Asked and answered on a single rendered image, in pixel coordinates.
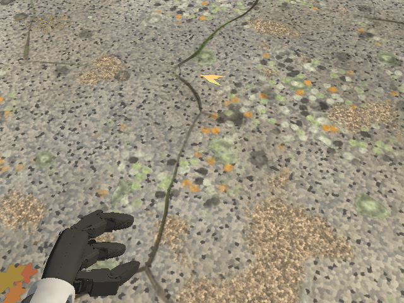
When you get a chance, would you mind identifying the robot left hand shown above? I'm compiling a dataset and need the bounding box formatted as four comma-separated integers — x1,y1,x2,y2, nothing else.
41,210,140,297

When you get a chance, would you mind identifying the left robot forearm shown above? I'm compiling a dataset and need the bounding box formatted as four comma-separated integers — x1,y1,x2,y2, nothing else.
21,278,75,303

